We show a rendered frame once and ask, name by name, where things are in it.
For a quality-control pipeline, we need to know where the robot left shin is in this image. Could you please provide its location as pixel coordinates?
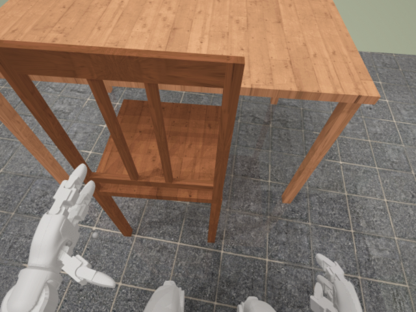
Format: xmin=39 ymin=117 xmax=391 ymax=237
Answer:
xmin=163 ymin=281 xmax=176 ymax=286

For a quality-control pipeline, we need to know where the left robot forearm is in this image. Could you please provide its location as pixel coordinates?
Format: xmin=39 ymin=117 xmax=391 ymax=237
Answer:
xmin=0 ymin=266 xmax=63 ymax=312

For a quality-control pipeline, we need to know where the chair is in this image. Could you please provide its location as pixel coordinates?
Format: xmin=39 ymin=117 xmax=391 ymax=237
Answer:
xmin=0 ymin=40 xmax=245 ymax=243

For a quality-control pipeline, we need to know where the right robot hand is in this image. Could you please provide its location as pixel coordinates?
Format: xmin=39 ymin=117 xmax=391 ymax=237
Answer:
xmin=310 ymin=253 xmax=363 ymax=312

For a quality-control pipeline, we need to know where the left robot hand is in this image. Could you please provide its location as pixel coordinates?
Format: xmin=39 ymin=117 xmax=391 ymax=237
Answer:
xmin=28 ymin=163 xmax=116 ymax=288

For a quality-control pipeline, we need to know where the left robot thigh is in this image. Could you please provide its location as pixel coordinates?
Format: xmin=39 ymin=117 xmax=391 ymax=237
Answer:
xmin=143 ymin=285 xmax=185 ymax=312

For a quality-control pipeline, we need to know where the table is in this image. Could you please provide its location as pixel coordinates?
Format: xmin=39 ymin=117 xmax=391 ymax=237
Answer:
xmin=0 ymin=0 xmax=381 ymax=203

